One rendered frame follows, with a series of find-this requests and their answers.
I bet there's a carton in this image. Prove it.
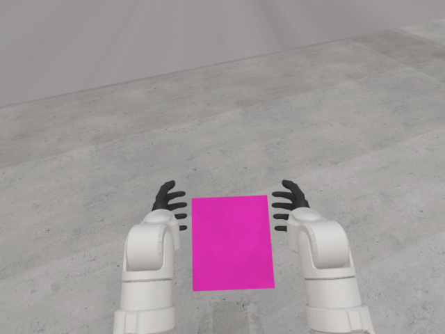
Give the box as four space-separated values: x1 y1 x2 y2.
192 195 275 292

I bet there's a left robot forearm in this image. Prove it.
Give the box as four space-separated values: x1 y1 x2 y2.
113 209 181 334

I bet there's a right robot hand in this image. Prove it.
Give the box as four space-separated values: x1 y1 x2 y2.
272 180 310 232

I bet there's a right robot forearm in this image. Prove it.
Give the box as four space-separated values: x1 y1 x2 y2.
286 207 375 334

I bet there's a left robot hand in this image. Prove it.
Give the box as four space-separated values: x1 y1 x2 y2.
152 180 187 231

